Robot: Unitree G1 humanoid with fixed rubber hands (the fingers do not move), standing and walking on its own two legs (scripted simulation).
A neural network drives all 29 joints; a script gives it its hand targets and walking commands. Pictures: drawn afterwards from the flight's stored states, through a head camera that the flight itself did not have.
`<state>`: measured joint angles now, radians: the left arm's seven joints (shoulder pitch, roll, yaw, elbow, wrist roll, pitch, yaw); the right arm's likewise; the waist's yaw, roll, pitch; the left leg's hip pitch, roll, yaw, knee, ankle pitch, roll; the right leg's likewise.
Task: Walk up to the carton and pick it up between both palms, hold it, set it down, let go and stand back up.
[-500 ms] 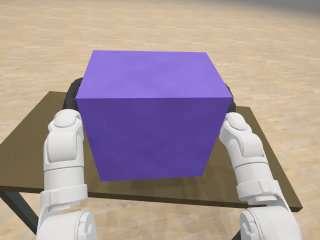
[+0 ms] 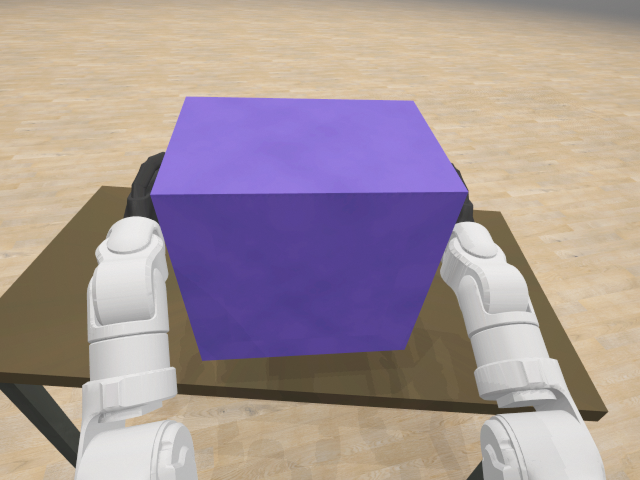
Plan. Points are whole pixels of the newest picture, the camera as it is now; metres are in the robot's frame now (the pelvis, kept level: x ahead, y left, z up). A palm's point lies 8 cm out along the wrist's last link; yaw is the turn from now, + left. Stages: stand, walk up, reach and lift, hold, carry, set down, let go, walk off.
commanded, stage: hold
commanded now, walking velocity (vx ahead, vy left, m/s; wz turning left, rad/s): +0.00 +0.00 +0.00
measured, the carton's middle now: (304, 234) +0.37 +0.00 +0.17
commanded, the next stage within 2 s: none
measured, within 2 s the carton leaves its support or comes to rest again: neither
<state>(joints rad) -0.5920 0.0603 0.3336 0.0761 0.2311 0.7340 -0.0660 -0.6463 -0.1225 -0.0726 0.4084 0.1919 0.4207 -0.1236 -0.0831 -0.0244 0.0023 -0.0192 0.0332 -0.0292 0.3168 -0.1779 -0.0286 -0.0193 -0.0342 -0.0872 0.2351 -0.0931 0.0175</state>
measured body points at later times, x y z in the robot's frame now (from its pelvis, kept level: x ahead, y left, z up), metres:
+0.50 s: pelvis -0.01 +0.00 +0.00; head -0.05 +0.02 +0.45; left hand +0.38 +0.19 +0.20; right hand +0.37 -0.18 +0.19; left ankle +0.01 +0.13 -0.75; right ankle +0.03 -0.13 -0.75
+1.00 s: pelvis +0.00 +0.00 +0.00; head -0.04 +0.02 +0.45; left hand +0.38 +0.18 +0.20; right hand +0.37 -0.18 +0.19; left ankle +0.01 +0.13 -0.75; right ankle +0.03 -0.13 -0.75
